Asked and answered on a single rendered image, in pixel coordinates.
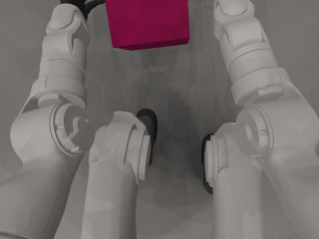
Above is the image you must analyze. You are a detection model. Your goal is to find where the right robot upper arm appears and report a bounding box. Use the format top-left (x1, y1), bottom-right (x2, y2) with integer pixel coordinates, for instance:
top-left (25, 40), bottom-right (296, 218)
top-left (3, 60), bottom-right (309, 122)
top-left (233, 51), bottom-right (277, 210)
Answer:
top-left (234, 98), bottom-right (319, 239)

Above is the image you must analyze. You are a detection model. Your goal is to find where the robot left hand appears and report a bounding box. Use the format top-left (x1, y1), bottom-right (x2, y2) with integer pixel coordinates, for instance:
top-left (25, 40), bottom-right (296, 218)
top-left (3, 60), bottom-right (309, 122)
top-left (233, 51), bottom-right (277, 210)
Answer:
top-left (60, 0), bottom-right (106, 21)

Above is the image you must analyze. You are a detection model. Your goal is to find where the robot left foot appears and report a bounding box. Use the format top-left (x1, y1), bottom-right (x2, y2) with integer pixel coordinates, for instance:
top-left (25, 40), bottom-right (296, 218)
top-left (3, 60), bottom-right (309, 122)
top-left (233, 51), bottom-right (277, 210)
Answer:
top-left (136, 109), bottom-right (158, 166)

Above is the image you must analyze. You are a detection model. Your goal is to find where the left robot upper arm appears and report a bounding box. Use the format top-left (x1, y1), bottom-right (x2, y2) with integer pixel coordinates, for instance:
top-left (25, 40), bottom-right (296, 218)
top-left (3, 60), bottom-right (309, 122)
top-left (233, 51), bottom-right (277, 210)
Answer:
top-left (0, 102), bottom-right (96, 239)

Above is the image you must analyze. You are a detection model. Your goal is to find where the carton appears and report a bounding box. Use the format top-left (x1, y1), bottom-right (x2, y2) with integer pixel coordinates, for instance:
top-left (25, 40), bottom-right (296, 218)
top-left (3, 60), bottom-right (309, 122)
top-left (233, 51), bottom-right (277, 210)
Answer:
top-left (105, 0), bottom-right (190, 51)

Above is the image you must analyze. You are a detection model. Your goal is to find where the robot left shin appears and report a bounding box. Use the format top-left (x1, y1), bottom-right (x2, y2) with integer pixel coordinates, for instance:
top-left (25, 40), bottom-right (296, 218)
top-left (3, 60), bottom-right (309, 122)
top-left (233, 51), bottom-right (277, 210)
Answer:
top-left (89, 111), bottom-right (149, 165)

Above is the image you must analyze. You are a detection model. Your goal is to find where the left robot forearm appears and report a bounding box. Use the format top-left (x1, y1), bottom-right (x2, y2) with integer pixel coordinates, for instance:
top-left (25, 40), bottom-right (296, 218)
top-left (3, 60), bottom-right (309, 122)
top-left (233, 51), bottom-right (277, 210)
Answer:
top-left (18, 3), bottom-right (91, 116)

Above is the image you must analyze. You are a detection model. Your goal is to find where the right robot forearm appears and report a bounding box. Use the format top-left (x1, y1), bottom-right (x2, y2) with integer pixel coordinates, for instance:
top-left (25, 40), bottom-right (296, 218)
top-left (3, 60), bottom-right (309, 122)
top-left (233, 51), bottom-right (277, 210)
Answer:
top-left (212, 0), bottom-right (319, 121)

